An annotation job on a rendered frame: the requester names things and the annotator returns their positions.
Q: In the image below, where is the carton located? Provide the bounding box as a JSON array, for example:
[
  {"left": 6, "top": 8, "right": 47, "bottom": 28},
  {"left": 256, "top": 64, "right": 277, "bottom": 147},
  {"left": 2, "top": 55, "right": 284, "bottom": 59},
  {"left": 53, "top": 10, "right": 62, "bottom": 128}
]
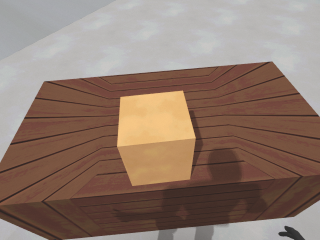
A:
[{"left": 117, "top": 90, "right": 196, "bottom": 186}]

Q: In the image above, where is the right robot hand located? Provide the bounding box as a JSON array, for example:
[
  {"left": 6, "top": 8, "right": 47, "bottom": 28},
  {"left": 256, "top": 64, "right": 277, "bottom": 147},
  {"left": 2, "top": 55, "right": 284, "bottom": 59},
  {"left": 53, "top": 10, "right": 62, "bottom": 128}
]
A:
[{"left": 278, "top": 226, "right": 305, "bottom": 240}]

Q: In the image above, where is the pedestal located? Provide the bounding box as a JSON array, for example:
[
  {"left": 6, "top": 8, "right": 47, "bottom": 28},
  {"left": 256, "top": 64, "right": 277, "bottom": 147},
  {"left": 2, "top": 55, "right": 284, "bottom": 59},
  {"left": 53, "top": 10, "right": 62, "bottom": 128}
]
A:
[{"left": 0, "top": 61, "right": 320, "bottom": 240}]

